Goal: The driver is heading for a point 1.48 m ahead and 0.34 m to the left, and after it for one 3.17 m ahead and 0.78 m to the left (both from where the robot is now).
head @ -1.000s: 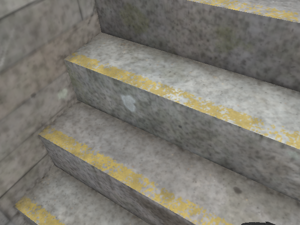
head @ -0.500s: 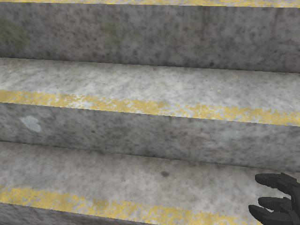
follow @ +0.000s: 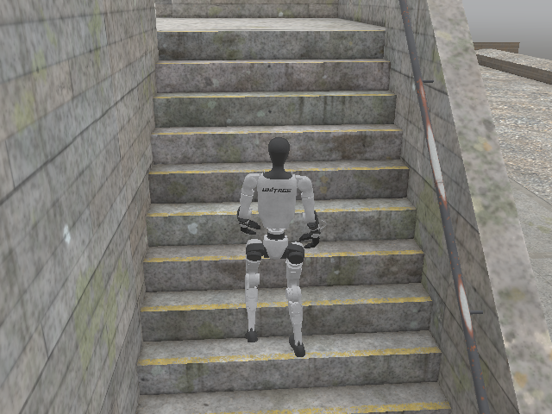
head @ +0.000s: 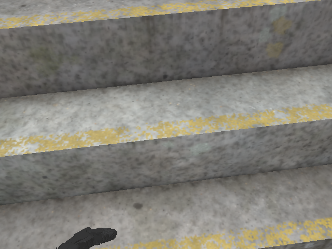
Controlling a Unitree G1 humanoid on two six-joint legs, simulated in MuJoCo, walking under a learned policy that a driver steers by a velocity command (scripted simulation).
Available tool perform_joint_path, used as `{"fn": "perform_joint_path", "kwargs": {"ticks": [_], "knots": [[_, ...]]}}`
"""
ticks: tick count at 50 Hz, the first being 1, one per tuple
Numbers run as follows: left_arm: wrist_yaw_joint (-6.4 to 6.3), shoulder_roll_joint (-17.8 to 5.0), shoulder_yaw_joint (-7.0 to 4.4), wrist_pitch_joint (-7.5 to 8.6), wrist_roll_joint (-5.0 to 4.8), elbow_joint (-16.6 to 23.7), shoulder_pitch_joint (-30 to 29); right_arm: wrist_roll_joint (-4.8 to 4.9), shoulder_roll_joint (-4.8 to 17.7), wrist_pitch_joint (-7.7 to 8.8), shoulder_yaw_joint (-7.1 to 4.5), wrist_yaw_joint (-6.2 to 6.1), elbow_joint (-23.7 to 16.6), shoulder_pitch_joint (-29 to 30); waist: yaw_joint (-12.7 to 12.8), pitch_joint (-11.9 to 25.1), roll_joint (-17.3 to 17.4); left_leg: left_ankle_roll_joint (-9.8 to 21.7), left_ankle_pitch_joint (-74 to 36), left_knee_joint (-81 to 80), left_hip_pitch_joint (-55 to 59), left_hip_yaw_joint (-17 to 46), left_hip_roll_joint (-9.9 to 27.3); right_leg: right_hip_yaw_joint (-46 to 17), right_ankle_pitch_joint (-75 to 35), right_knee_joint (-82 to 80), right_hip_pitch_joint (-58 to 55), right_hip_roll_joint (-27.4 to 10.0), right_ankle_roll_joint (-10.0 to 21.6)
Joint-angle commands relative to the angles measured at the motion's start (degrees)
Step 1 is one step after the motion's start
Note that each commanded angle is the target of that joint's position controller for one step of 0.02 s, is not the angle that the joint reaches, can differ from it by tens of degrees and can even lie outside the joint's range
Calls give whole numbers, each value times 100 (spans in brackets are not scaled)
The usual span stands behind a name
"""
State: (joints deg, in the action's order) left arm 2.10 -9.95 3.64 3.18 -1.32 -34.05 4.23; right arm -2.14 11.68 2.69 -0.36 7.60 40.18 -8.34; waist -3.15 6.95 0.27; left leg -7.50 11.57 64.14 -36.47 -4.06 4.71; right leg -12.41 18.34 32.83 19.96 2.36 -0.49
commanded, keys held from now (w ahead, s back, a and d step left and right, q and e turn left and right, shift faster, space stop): q+shift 0.26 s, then w+q+shift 0.28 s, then w+e+shift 0.46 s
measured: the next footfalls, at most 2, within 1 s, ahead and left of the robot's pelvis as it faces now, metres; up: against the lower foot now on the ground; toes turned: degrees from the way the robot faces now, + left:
left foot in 0.08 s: +0.00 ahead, +0.16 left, +0.00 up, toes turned +6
right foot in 0.48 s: -0.01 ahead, -0.07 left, +0.00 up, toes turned +28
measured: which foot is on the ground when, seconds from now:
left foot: up 0.00-0.06, down 0.08-0.46, up 0.48-0.86, down 0.88-1.00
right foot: down 0.00-0.12, up 0.14-0.46, down 0.48-0.90, up 0.92-1.00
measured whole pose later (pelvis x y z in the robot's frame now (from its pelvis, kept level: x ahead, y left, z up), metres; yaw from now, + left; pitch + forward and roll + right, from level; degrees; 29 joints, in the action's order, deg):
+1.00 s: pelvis +0.12 +0.21 +0.10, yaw +22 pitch +3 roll +4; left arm 2.3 -11.1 -6.7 10.3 0.5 -50.2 21.0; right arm -0.9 8.8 0.7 -2.3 -0.7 36.7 0.5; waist 5.0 -3.0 -0.2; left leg 2.2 28.6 72.8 -46.1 -12.1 6.6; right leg -11.5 -8.0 94.1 29.8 0.6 5.7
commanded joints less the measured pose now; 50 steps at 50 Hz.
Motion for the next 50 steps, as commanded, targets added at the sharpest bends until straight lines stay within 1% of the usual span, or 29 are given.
{"fn": "perform_joint_path", "kwargs": {"ticks": [1, 2, 3, 4, 6, 8, 10, 12, 13, 16, 19, 22, 24, 25, 26, 28, 29, 32, 35, 39, 40, 42, 43, 44, 45, 46, 47, 48, 50], "knots": [[-2, -1851, -856, -100, -37, -184, 842, 32, 334, 218, 7, -13, -350, 223, 539, 135, -957, 276, -996, -3666, 876, -363, -443, -678, -3787, -444, -1670, -1474, 1619], [46, -1314, -828, -111, 580, -53, 2317, 348, 1234, 211, -254, -359, -605, 1621, 1960, 973, -11, 950, -1684, -2317, 592, 330, -440, 442, -4679, -47, -2563, -725, 909], [-9, -1637, -852, -43, 249, -165, 572, 106, 469, 309, -170, -479, -566, 561, 454, 496, -1132, 810, -956, -3628, 190, -345, -633, 350, -5330, -76, -2724, -1234, 1361], [-66, -1388, -846, -48, 374, -19, 286, 228, 433, 359, -84, -593, -406, 58, 577, 687, -867, 804, -929, -3682, 787, -345, -641, 315, -5400, 46, -2677, -1348, 1543], [-188, -921, -864, -217, 394, 206, 399, 79, 915, 386, -250, -855, -403, -276, 941, 1038, 69, 1848, -4119, -3710, 2438, 1285, 306, 1124, -2091, 1002, -930, -399, 452], [-366, -718, -771, -295, 290, 427, -642, -105, 1250, 297, -484, -655, -202, -1958, -75, 1007, 1163, 2794, -4634, -4121, 4068, 2631, 1240, 984, 1424, 3630, 1807, 315, -387], [-441, -902, -809, -234, 297, 489, -155, -127, 1279, 268, -520, -472, -366, -1307, 155, 975, 1172, 2706, -3831, -3995, 3436, 3079, 1377, 361, 1301, 6515, 2413, 212, -653], [-450, -863, -724, -134, 369, 725, -646, -27, 473, 73, -193, -374, -502, -303, 336, 29, 82, 2502, -1698, -4260, 2222, 2590, 661, 542, 692, 6506, 2828, 156, -259], [-434, -795, -689, -90, 450, 828, -659, -29, 406, -6, -138, -433, -522, -264, 446, 15, 251, 2569, -1665, -4373, 2210, 2678, 628, 611, 957, 6093, 2741, 102, -273], [-283, -673, -633, -21, 517, 472, 66, 93, 625, -34, -219, -551, -465, -398, 430, -12, 604, 2522, 1681, -5076, 1844, 3158, 536, 812, 1601, 4520, 2446, -24, -271], [-73, -689, -730, -109, 666, -262, 1489, 95, 1153, -93, -398, -539, -1039, 828, 989, -69, 754, 2378, 1955, -5383, -76, 2851, -47, 1452, 1414, 1875, -473, 229, -435], [71, -446, -646, -290, 690, -1183, 2873, 101, 707, -285, -366, -449, -1440, 1268, 1143, -76, 152, 2542, 2046, -3620, -489, 3131, -437, 1018, -328, -334, -1498, 22, -129], [323, -580, -555, -346, 735, -1414, 2723, 177, 27, -369, -211, -288, -1020, 208, 599, 47, -484, 1946, 1064, -127, -1839, 2300, -1270, -621, -47, -481, -1553, -1005, 1280], [-206, -1383, -841, 107, 417, -462, 1169, 183, 93, 55, -271, -697, -1516, 906, 617, -739, -1478, 1218, 1552, 1909, -3247, 1113, -1328, -2111, -419, -1579, -2346, -2140, 1056], [-399, -1550, -908, 323, 477, -359, 885, -76, 134, 190, -200, -717, -1641, 950, 412, -268, -1289, 1146, 846, 3285, -3632, 1143, -548, -4420, 2289, -2425, -1629, -3122, 1553], [-471, -1003, -806, 548, 250, -703, 1184, -318, 169, 117, -194, -788, -1542, 1311, 433, -910, 378, 1186, 24, 5308, -3914, 1516, -308, -2707, 2417, -2377, -1018, -2485, 1193], [-424, -700, -736, 569, 337, -1059, 1850, -236, 39, 81, -97, -762, -1421, 1293, 611, -1284, 437, 1249, 130, 5432, -4064, 1464, -521, -1807, 2022, -2312, -961, -2073, 1297], [-409, -273, -696, 587, 362, -1717, 2932, -160, -299, 4, 41, -838, -1756, 2331, 912, -1848, 410, 1441, 1135, 6577, -5456, 1409, -638, -1068, 549, -2208, -1993, -1806, 1494], [-404, -386, -727, 713, 275, -1775, 2819, -182, -128, -65, 51, -732, -2080, 2818, 749, -1579, -30, 1390, 1532, 5986, -5237, 420, 21, -549, -1048, -2555, -2165, -1728, 1543], [-556, -679, -942, 654, 250, -2164, 3410, -75, -328, -101, 139, -642, -2764, 4089, 1346, -1543, -592, 1355, 2781, 4799, -5658, -168, 326, -360, -2571, -3285, -3069, -1690, 1535], [-609, -457, -941, 549, 187, -2317, 3677, -58, -515, -107, 224, -614, -3015, 4391, 1478, -1417, -658, 1468, 2637, 3962, -4855, -8, 377, -216, -3397, -3454, -2814, -1667, 1403], [-498, -369, -828, 492, 64, -1972, 2738, 201, -1084, -187, 400, -518, -2718, 3314, 866, -148, -863, 1543, 2079, 1160, 379, -523, -193, 579, -6815, -3224, -500, -1282, 1271], [-313, -1205, -946, 760, 38, -1700, 2380, 257, -460, -275, 11, -610, -2001, 878, -59, 1480, -1518, 1403, 1701, 1733, 3032, -648, -874, 400, -11052, -1879, -424, -1609, 1343], [-84, -1977, -1243, 1038, -179, -1609, 1890, 336, 348, -392, -428, -843, -1691, -506, -837, 2307, -1741, 1411, 1996, 700, 3731, -240, -784, 178, -11725, -377, -761, -1618, 1217], [130, -2000, -1328, 1243, -356, -1512, 1405, 245, 819, -315, -692, -977, -1382, -1212, -1293, 2686, -1330, 1517, 2468, -57, 4856, 1085, -266, -93, -10376, 1289, 508, -1166, 1005], [268, -1084, -1119, 1300, -293, -1193, 1264, 11, 1284, -160, -843, -962, -1099, -1352, -1226, 2906, 718, 1557, 3866, -2320, 5192, 3847, 1384, -223, -4881, 3827, 1881, -33, 753], [225, -807, -1140, 1171, 35, -958, 896, 85, 1377, -230, -903, -895, -970, -1021, -1132, 2937, 1170, 1492, 5175, -3958, 4299, 5547, 1883, -265, -2372, 7027, 2363, 431, 553], [96, -107, -1037, 1032, 206, -565, 612, 108, 1005, -200, -775, -862, -748, -207, -551, 2056, 956, 1599, 4649, -4191, 3378, 5249, 2042, -263, -2701, 8665, 3091, 123, 478], [13, 466, -754, 791, 454, -197, 452, 131, 11, 42, -457, -903, 81, 420, 368, 171, 284, 1803, 3251, -3431, 1617, 3318, 1834, 452, -2874, 9225, 3683, -350, 823]]}}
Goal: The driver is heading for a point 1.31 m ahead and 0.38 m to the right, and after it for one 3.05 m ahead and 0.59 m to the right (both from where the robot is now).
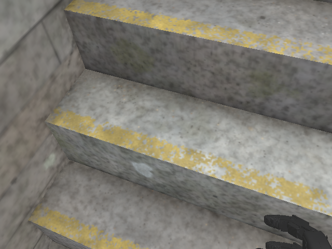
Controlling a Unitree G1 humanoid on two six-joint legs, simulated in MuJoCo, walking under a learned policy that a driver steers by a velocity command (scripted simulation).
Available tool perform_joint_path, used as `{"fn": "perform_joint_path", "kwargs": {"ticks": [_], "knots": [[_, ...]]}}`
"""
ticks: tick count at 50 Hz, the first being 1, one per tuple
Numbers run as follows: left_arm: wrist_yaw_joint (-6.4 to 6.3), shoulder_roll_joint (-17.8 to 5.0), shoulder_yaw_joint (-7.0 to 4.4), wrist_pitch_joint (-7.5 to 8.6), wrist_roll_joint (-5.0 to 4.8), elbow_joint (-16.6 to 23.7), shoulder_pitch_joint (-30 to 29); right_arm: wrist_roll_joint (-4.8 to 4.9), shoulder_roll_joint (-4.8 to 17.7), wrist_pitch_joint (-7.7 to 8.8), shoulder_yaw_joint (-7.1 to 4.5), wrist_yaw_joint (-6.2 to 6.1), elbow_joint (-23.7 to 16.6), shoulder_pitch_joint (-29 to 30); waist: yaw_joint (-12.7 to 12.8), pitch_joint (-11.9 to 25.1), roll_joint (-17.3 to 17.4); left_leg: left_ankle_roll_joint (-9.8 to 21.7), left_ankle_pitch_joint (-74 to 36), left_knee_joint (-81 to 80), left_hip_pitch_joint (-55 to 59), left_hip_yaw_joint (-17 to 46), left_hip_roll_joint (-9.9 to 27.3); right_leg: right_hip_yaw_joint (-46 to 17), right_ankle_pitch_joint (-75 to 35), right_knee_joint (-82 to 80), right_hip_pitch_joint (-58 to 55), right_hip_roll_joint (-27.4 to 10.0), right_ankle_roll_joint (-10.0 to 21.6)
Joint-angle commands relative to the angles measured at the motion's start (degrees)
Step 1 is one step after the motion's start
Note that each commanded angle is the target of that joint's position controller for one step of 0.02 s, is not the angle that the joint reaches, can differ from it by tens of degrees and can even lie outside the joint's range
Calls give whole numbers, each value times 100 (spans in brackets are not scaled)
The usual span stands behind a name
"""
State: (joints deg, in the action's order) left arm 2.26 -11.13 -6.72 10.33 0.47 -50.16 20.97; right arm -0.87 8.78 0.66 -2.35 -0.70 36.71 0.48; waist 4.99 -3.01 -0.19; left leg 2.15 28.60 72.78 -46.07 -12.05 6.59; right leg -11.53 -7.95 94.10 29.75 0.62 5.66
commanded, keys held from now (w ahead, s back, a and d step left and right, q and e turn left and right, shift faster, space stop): w+e+shift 0.48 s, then w+q+shift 0.52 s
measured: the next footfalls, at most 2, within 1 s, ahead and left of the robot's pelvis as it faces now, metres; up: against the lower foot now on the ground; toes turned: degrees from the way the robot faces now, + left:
right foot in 0.42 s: +0.26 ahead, -0.17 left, +0.21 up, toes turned -26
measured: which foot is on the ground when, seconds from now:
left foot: down 0.00-0.44, up 0.46-1.00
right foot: up 0.00-0.40, down 0.42-1.00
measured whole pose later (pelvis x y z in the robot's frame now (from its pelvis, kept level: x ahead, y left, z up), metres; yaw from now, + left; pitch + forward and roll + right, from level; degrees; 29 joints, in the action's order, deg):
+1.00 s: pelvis +0.35 -0.11 +0.36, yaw -14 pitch +4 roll +5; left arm -2.4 -5.7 -0.3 10.1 1.0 -58.5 35.0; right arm 1.7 2.5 -1.6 4.5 -0.2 30.5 13.6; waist 8.3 -0.2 0.2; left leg 9.7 18.1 105.9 -74.5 -8.1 -1.9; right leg 10.6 13.0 7.0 -2.6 -4.8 1.9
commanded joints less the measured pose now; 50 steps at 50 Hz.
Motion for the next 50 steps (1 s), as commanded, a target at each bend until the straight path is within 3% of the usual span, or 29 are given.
{"fn": "perform_joint_path", "kwargs": {"ticks": [1, 3, 5, 8, 10, 12, 14, 16, 17, 19, 20, 21, 22, 23, 24, 25, 26, 28, 29, 32, 34, 39, 42, 44, 46, 47, 48, 49, 50], "knots": [[37, 656, 378, -9, 308, 1452, -1360, -63, -146, 365, -117, -45, 890, -840, -395, 822, -273, 572, 132, -4254, 2887, 3226, 1122, 397, -109, 2965, 2837, -193, 343], [41, 353, 423, -126, 217, 1497, -1722, -244, -171, 521, -121, -159, 1419, -1702, -832, 1170, -388, 903, -2429, -3970, 4798, 3037, 1134, 454, 477, 2357, 3158, -6, 180], [-2, 461, 517, -172, 72, 1648, -2431, -414, -58, 677, -164, -201, 1871, -2676, -1214, 1115, -194, 853, -3726, -4184, 5683, 2648, 1229, 421, 1231, 2269, 3536, 166, 304], [64, 584, 659, -420, 100, 1994, -2977, -515, 3, 849, -64, -286, 1954, -3082, -1010, 757, -240, 567, -3197, -4815, 5455, 2115, 1550, 142, 1606, 2552, 3918, 143, 410], [20, 542, 695, -640, 130, 2162, -3052, -431, 111, 989, 4, -254, 1823, -2961, -536, 381, -151, 383, -3064, -5326, 4737, 1352, 1748, 134, 1645, 2827, 4168, 21, 342], [-168, 208, 620, -838, 110, 2325, -3457, -460, 376, 1105, 41, -114, 1678, -2701, -409, 118, 197, 449, -3096, -5819, 3894, 663, 1780, 671, 1854, 3938, 4262, 159, 326], [-349, 46, 521, -1024, 88, 2653, -4091, -448, 879, 1185, -93, 46, 1627, -2749, -524, -44, 585, 378, -3086, -6050, 4200, 411, 1763, 802, 2572, 4728, 5022, 109, 404], [-468, -112, 465, -1087, 75, 2939, -4650, -453, 795, 1143, -94, 71, 1689, -2929, -571, -309, 285, 140, -3268, -6246, 4284, -288, 1541, 886, 2800, 3836, 5085, -80, 469], [-483, -96, 553, -1090, 5, 3149, -4961, -445, 641, 1025, -58, 58, 1749, -2903, -372, -541, 150, -97, -3451, -6728, 3556, -1102, 1039, 1423, 2656, 1839, 4081, -391, 494], [-430, 13, 623, -1212, -96, 3192, -4955, -293, 829, 857, -82, -143, 1725, -3028, -520, -175, 255, 127, -4099, -6927, 3493, -1469, 800, 2213, 2287, -116, 2529, -417, 499], [-432, 150, 782, -1287, -409, 2918, -4068, 12, 1442, 758, -96, -163, 1622, -3131, -464, 333, 627, 663, -6994, -6846, 3647, -1452, 875, 2803, 4253, -1276, 1236, -30, 478], [-405, 91, 626, -1348, -336, 2459, -2822, 174, 1759, 681, -152, -249, 1495, -3297, -255, 1068, 865, 890, -11940, -5440, 4271, -1190, 1327, 3226, 5106, -827, 88, 736, 398], [-426, -257, 450, -1346, -206, 2155, -1398, 209, 2271, 573, -265, -68, 1245, -3114, 236, 2284, 1508, 1053, -13077, -3600, 4651, -899, 1454, 2561, 5248, -1459, -1100, 996, 612], [-424, -801, 272, -1296, -196, 2068, -1330, 278, 2281, 610, -325, 100, 945, -3161, 82, 2757, 1378, 819, -12093, -1976, 3729, -398, 1381, 1719, 4918, -2554, -2359, 1105, 775], [-491, -1015, 54, -1391, -292, 2085, -963, 116, 2304, 765, -482, 350, 598, -2576, 227, 2654, 1261, 441, -7902, -533, 2001, 162, 871, -312, 5196, -4009, -3045, 707, 991], [-493, -1610, -217, -1401, -140, 2048, -1140, 26, 1472, 844, -416, 579, -169, -1386, 159, 2333, -326, 70, -2600, 2487, -130, 840, -477, -3858, 7266, -6640, -2819, -447, 1195], [-363, -1339, -131, -1275, -44, 2148, -1889, -176, 650, 842, -246, 467, -673, -413, -7, 2131, 102, 94, -2882, 4686, -717, 2292, -550, -4449, 6624, -7114, -1841, -650, 619], [-394, -857, 70, -956, 223, 1262, -1824, -274, -530, 701, 146, 123, -1086, -161, -563, 1046, 353, 254, -3238, 6092, -1507, 2168, -579, -3242, 5370, -6746, -383, -922, 245], [-349, -233, 244, -766, 5, 521, -475, -569, -373, 741, 240, 112, -713, -249, -127, 360, 399, 414, -3089, 4833, -1086, 1967, -531, -2472, 3972, -6290, -790, 40, 29], [-519, -337, 202, -620, 78, -144, 303, -202, -62, 698, 207, 187, -195, -653, -35, 921, 216, 195, -2129, 4032, -1407, 2095, -1257, -1754, 131, -6003, -3120, -327, 452], [-543, -229, 200, -432, 134, -385, 933, -70, -193, 648, 285, 270, -339, 82, 196, 1229, 24, 267, -1806, 3455, -1552, 2024, -1319, -1363, -719, -6368, -4199, -637, 347], [-495, 168, 349, 58, 290, -358, 1407, -55, -521, 448, 463, 302, -510, 989, 22, 1042, 93, 594, -1797, 4704, -2841, 2161, -1358, -731, 665, -7025, -3948, -1353, 289], [-350, -95, 384, 196, 435, -173, 1061, 2, -364, 265, 435, 51, -786, 1508, -277, 374, -489, 616, -1596, 7247, -3927, 2071, -1403, -583, 2209, -8024, -2483, -1927, 592], [-252, -182, 428, 297, 359, -129, 920, -5, -110, 130, 353, -107, -1046, 1988, -365, -145, -201, 581, -1395, 7164, -4236, 1918, -1231, 121, 2626, -8396, -1912, -1809, 281], [-276, -67, 496, 206, 273, -287, 1076, 30, -20, -2, 362, -17, -1347, 2592, -264, -411, -70, 563, -1623, 4974, -3119, 1065, -857, 1303, 2214, -9001, -990, -1280, -224], [-426, -82, 503, 142, 231, -445, 1457, 112, -111, -97, 387, 53, -1471, 3155, 64, -395, -232, 610, -1683, 4394, -2582, 464, -849, 1475, 1523, -9589, -877, -1276, -150], [-513, -71, 515, 80, 106, -652, 1661, 245, -168, -149, 438, 31, -1579, 3285, 150, -451, -504, 707, -1373, 3395, -2026, 42, -821, 1821, 33, -9953, -1017, -1142, -176], [-561, -522, 509, 25, -87, -567, 1407, 394, -314, -192, 657, 50, -1467, 2569, -103, 32, -886, 899, -791, 1616, -135, -684, -764, 2494, -2159, -10093, -830, -1089, 63], [-642, -770, 463, -55, -280, -641, 1852, 521, -356, -247, 690, 61, -1277, 2304, -26, 611, -605, 905, -33, 724, 990, -881, -1130, 2478, -4900, -9358, -1345, -1175, 300]]}}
